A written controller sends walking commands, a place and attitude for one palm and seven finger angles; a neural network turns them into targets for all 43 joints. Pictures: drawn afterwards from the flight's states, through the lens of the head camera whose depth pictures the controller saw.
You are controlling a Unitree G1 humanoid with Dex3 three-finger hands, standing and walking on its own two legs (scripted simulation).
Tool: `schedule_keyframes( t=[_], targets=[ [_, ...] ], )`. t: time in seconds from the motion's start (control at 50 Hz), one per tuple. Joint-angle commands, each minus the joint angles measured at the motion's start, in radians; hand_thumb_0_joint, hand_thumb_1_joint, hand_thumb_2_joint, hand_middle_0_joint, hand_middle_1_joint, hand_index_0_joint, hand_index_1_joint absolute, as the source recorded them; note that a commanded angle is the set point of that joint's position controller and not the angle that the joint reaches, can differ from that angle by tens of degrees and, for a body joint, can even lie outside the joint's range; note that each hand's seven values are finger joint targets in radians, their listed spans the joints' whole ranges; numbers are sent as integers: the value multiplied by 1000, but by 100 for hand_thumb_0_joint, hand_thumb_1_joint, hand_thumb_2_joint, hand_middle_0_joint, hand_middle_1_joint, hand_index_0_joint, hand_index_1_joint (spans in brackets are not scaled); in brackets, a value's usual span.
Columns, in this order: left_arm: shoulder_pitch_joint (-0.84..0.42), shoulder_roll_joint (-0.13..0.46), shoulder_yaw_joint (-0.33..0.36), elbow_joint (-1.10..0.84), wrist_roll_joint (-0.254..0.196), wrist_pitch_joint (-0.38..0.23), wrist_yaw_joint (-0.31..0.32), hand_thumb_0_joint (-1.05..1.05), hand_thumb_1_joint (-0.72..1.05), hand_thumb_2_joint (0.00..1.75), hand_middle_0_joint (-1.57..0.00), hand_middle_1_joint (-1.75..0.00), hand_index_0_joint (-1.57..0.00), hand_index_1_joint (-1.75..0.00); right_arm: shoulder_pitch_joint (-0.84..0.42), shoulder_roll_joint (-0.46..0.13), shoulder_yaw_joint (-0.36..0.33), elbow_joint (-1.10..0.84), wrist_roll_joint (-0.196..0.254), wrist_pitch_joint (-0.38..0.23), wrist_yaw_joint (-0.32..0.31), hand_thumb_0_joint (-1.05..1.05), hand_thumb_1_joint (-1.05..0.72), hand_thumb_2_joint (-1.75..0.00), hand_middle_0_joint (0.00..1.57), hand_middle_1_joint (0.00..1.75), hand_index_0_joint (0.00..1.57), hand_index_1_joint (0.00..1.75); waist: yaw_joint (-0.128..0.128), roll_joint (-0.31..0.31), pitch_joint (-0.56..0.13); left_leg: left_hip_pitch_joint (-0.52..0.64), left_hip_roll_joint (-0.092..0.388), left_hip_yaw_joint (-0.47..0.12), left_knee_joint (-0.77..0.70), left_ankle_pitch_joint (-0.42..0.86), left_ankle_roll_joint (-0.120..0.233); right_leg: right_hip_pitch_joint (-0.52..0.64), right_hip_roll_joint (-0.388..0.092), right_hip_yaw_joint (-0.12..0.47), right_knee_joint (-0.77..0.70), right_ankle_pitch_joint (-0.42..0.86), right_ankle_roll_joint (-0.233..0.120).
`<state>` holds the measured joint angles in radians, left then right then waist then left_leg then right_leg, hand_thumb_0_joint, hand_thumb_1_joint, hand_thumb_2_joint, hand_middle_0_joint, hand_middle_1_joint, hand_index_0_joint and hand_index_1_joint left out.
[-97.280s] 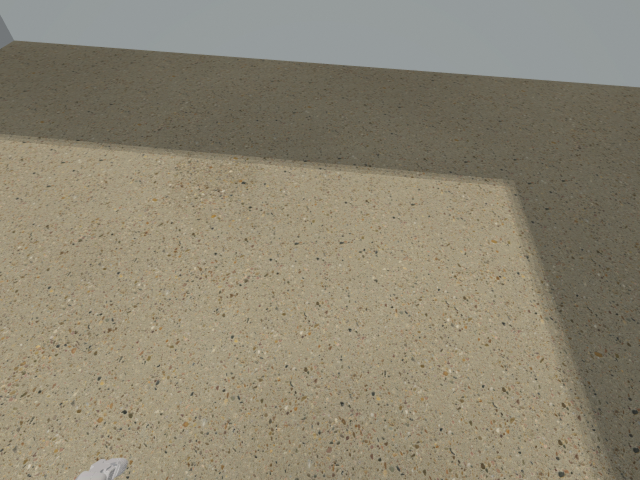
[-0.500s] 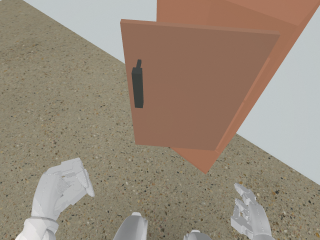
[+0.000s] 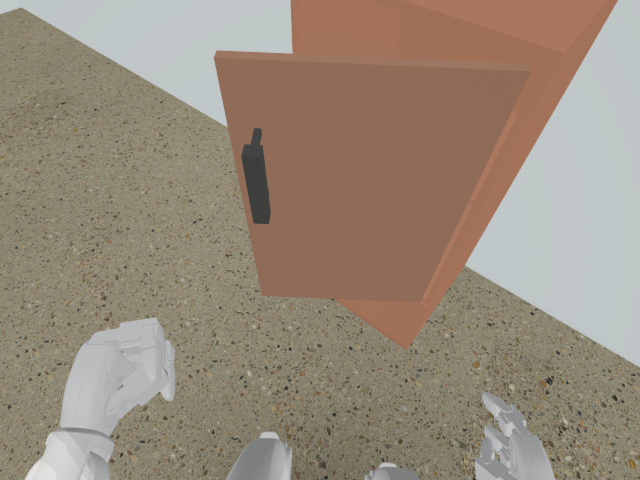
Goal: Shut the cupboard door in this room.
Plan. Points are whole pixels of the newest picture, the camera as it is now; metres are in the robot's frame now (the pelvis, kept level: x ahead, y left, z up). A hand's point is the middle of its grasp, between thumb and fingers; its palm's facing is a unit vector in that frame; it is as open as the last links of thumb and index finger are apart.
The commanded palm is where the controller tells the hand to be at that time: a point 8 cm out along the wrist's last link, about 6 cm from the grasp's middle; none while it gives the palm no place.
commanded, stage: raise the hand and make a fist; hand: left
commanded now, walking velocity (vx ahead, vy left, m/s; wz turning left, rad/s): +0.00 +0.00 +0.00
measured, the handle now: (259, 177) +0.52 +0.13 +0.06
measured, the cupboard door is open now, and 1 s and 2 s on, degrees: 37 37 37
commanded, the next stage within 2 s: bring the fist close to the handle in 0.18 s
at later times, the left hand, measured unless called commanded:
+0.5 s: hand (199, 344) +0.26 +0.15 +0.06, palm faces -0.03 -1.00 -0.04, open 3.1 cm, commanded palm +0.25 +0.21 +0.06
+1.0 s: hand (259, 269) +0.36 +0.10 +0.06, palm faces -0.03 -1.00 -0.04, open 3.1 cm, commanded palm +0.34 +0.16 +0.06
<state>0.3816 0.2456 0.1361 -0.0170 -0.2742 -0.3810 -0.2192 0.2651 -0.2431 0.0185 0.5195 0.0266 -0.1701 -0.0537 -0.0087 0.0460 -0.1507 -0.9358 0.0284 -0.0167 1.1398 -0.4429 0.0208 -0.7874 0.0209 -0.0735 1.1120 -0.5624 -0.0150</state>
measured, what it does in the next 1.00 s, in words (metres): stands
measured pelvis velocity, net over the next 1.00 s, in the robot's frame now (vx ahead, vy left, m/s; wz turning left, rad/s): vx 0.01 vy -0.01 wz -0.01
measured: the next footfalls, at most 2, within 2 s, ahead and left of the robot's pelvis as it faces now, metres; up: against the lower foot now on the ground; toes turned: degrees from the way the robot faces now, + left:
none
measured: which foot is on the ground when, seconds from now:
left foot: down 0.00-1.00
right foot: down 0.00-1.00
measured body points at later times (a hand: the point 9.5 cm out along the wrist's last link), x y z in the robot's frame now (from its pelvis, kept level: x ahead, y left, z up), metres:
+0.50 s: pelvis +0.00 -0.01 +0.00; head +0.06 -0.01 +0.44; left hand +0.25 +0.21 +0.06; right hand +0.19 -0.24 -0.08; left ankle +0.06 +0.10 -0.65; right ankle -0.01 -0.12 -0.65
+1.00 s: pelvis +0.01 -0.01 +0.01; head +0.07 -0.02 +0.45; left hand +0.35 +0.16 +0.07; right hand +0.14 -0.26 -0.10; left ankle +0.06 +0.10 -0.65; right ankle -0.01 -0.12 -0.65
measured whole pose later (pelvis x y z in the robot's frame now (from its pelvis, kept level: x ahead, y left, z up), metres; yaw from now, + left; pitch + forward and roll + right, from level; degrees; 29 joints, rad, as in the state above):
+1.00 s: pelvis +0.01 -0.01 +0.01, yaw -1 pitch +15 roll -1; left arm -0.16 0.15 0.03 0.40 -0.13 -0.37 0.00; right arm 0.26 -0.24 0.01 0.59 0.01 -0.07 -0.01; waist -0.04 0.04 -0.15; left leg -0.92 0.03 0.02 1.09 -0.43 0.01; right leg -0.80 0.02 -0.04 1.10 -0.56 -0.03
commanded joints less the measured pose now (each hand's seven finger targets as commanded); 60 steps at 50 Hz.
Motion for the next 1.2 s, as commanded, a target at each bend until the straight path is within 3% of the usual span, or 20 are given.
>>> schedule_keyframes(
  t=[0.0, 0.06, 0.1, 0.26, 0.32, 0.38, 0.4, 0.48, 0.52, 0.6, 0.66, 0.7, 0.78, 0.8, 0.86, 0.9, 0.96, 1.0, 1.08, 1.18],
  targets=[
    [-42, 131, 87, -201, -22, -80, 4, 0, 90, 90, -130, -150, -130, -150, -72, -120, -57, -156, 0, -57, -6, 0, -90, -90, 20, 30, 20, 30, 13, 4, -185, 214, -19, -32, -157, 121, 8, 26, 13, 53, -187, 168, -10],
    [-51, 117, 69, -219, -19, -87, 5, 0, 90, 90, -130, -150, -130, -150, -76, -117, -57, -158, 2, -57, -5, 0, -90, -90, 20, 30, 20, 30, 7, 24, -188, 228, -19, -26, -160, 117, 9, 16, 10, 52, -190, 165, -8],
    [-39, 127, 82, -191, -19, -78, 5, 0, 90, 90, -130, -150, -130, -150, -69, -119, -58, -155, 3, -52, -6, 0, -90, -90, 20, 30, 20, 30, 6, -13, -175, 216, -18, -30, -157, 124, 10, 25, 14, 54, -193, 174, -8],
    [-53, 107, 70, -203, -20, -78, -1, 0, 90, 90, -130, -150, -130, -150, -72, -111, -56, -158, 4, -49, -7, 0, -90, -90, 20, 30, 20, 30, 1, -12, -197, 226, -20, -20, -144, 151, 11, 36, 7, 62, -192, 214, -1],
    [-164, 81, 13, -206, -6, -82, 6, 0, 90, 90, -130, -150, -130, -150, -68, -116, -50, -149, 1, -54, -7, 0, -90, -90, 20, 30, 20, 30, -28, -8, -174, 223, -18, -27, -130, 137, 15, -7, 8, 56, -184, 204, 0],
    [-236, 75, -1, -172, 12, -77, 27, 0, 90, 90, -130, -150, -130, -150, -64, -121, -52, -139, -1, -59, -7, 0, -90, -90, 20, 30, 20, 30, -34, -10, -185, 224, -16, -31, -130, 111, 14, -32, 7, 52, -182, 168, 0],
    [-262, 95, 10, -151, 20, -69, 32, 0, 90, 90, -130, -150, -130, -150, -62, -125, -52, -132, -2, -56, -7, 0, -90, -90, 20, 30, 20, 30, -31, -13, -181, 219, -14, -33, -128, 112, 15, -32, 9, 57, -182, 166, -2],
    [-359, 74, -16, -129, 44, -37, 64, 0, 90, 90, -130, -150, -130, -150, -68, -120, -48, -135, 1, -42, -1, 0, -90, -90, 20, 30, 20, 30, -23, 12, -226, 258, -17, -27, -148, 132, 13, -8, 5, 53, -185, 191, -4],
    [-356, 75, -4, -101, 52, -20, 84, 0, 90, 90, -130, -150, -130, -150, -65, -118, -51, -137, -1, -30, 2, 0, -90, -90, 20, 30, 20, 30, -13, -7, -257, 272, -17, -22, -153, 163, 13, 24, 4, 53, -186, 230, -3],
    [-423, 75, 0, -34, 69, -4, 124, 0, 90, 90, -130, -150, -130, -150, -55, -119, -48, -126, -3, -9, 11, 0, -90, -90, 20, 30, 20, 30, -14, -24, -247, 279, -15, -20, -164, 179, 10, 35, 7, 49, -190, 257, -2],
    [-494, 29, -43, 9, 82, -11, 144, 0, 90, 90, -130, -150, -130, -150, -56, -114, -47, -121, -4, 5, 21, 0, -90, -90, 20, 30, 20, 30, -22, -13, -239, 290, -16, -13, -169, 184, 6, 29, 3, 47, -193, 272, -2],
    [-554, 56, -21, 62, 91, -13, 159, 0, 90, 90, -130, -150, -130, -150, -50, -122, -49, -109, -7, 16, 22, 0, -90, -90, 20, 30, 20, 30, -29, -50, -220, 270, -14, -15, -167, 164, 9, 22, 4, 54, -201, 252, 0],
    [-643, 2, -69, 83, 105, -42, 176, 0, 90, 90, -130, -150, -130, -150, -45, -117, -55, -100, -8, 26, 34, 0, -90, -90, 20, 30, 20, 30, -30, -16, -287, 328, -15, -10, -168, 211, 5, 25, 1, 49, -186, 302, -3],
    [-650, 20, -55, 101, 112, -42, 184, 0, 90, 90, -130, -150, -130, -150, -39, -122, -58, -96, -11, 30, 34, 0, -90, -90, 20, 30, 20, 30, -29, -21, -294, 328, -12, -9, -165, 225, 6, 32, 3, 51, -185, 320, -3],
    [-720, -6, -80, 141, 123, -51, 204, 0, 90, 90, -130, -150, -130, -150, -34, -119, -59, -83, -13, 45, 40, 0, -90, -90, 20, 30, 20, 30, -39, -29, -295, 336, -13, -8, -168, 226, 4, 27, 1, 51, -186, 328, -1],
    [-768, 26, -46, 194, 132, -54, 221, 0, 90, 90, -130, -150, -130, -150, -24, -125, -60, -68, -16, 54, 40, 0, -90, -90, 20, 30, 20, 30, -39, -56, -284, 316, -13, -7, -165, 221, 6, 30, 3, 59, -191, 332, 1],
    [-846, 1, -58, 242, 138, -64, 237, 0, 90, 90, -130, -150, -130, -150, -23, -120, -62, -59, -16, 67, 46, 0, -90, -90, 20, 30, 20, 30, -45, -48, -297, 322, -16, -1, -165, 215, 3, 28, 0, 60, -192, 332, 1],
    [-903, 30, -29, 288, 143, -68, 248, 0, 90, 90, -130, -150, -130, -150, -13, -125, -63, -47, -19, 77, 44, 0, -90, -90, 20, 30, 20, 30, -51, -67, -293, 307, -16, 1, -160, 213, 6, 35, 3, 68, -197, 341, 4],
    [-1039, 2, -47, 372, 151, -92, 253, 0, 90, 90, -130, -150, -130, -150, -6, -119, -65, -27, -20, 86, 50, 0, -90, -90, 20, 30, 20, 30, -67, -29, -312, 314, -19, 4, -156, 196, 3, 9, 1, 71, -196, 326, 3],
    [-1169, -3, -35, 509, 160, -105, 260, 0, 90, 90, -130, -150, -130, -150, 28, -123, -71, 2, -24, 97, 57, 0, -90, -90, 20, 30, 20, 30, -86, -40, -334, 309, -18, 1, -145, 199, 3, -13, 5, 72, -193, 334, 6]
  ],
)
